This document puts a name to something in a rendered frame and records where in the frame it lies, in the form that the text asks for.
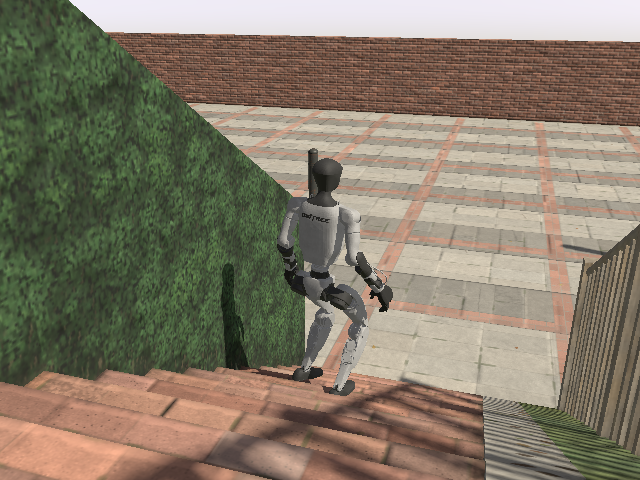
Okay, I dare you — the stairs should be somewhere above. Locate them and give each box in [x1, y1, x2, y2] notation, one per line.
[0, 365, 485, 480]

